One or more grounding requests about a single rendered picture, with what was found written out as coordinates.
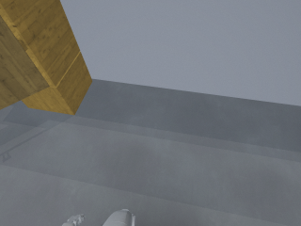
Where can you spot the robot left thigh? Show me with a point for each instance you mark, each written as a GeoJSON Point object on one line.
{"type": "Point", "coordinates": [121, 218]}

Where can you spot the cupboard door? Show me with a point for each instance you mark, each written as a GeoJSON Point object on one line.
{"type": "Point", "coordinates": [19, 76]}

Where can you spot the left robot hand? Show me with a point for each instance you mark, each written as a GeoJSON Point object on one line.
{"type": "Point", "coordinates": [74, 220]}

